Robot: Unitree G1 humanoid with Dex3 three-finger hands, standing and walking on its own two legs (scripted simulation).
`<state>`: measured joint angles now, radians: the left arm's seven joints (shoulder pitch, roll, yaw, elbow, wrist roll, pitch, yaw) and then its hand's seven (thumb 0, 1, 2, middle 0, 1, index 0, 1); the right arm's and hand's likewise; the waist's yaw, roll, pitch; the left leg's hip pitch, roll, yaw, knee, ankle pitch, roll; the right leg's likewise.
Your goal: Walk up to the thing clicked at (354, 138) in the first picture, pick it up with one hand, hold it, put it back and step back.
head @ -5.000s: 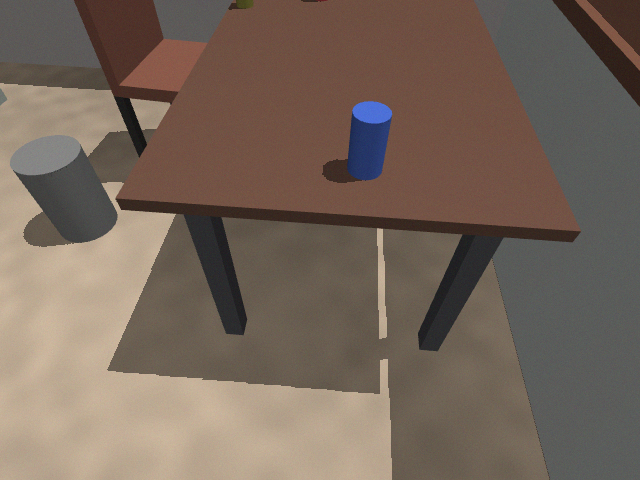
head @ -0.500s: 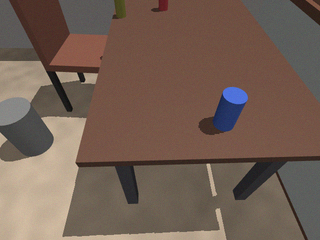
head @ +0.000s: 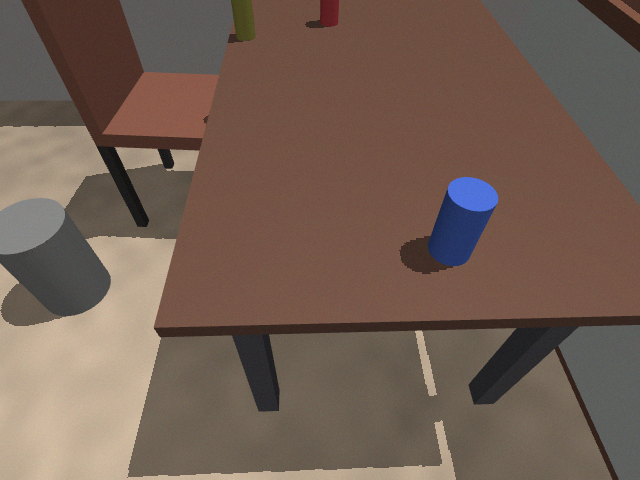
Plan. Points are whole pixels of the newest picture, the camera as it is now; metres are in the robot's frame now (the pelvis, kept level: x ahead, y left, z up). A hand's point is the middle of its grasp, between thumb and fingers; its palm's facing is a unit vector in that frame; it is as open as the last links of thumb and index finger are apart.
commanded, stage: stand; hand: right
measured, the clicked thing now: (459, 223) +0.47 -0.22 +0.01
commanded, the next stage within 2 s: rise first in 0.84 s
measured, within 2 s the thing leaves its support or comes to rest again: neither
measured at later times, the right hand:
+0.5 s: hand out of the picture +0.07 -0.25 -0.16, palm faces -0.02 +0.94 -0.34, open 7.4 cm
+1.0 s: hand out of the picture +0.08 -0.25 -0.15, palm faces +0.01 +0.94 -0.34, open 7.6 cm
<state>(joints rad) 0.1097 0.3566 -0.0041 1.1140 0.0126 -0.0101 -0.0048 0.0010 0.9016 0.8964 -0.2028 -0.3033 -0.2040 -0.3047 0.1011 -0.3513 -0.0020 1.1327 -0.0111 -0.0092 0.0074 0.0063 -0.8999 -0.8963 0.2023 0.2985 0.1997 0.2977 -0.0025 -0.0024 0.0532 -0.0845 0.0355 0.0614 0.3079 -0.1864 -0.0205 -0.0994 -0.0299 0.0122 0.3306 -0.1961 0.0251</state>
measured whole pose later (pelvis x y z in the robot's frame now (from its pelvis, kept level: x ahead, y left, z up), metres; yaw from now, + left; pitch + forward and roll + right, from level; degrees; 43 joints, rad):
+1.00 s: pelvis -0.01 +0.00 +0.00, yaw +1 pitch -2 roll +0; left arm 0.13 0.35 0.00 1.05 -0.03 -0.03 0.01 0.00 0.88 0.87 -0.18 -0.28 -0.18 -0.28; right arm 0.12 -0.34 0.00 1.06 0.03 -0.01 -0.01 0.01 -0.88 -0.87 0.18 0.28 0.18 0.28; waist -0.01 -0.01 0.06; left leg -0.13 0.03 0.05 0.36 -0.20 -0.01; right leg -0.13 -0.03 0.00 0.36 -0.20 0.03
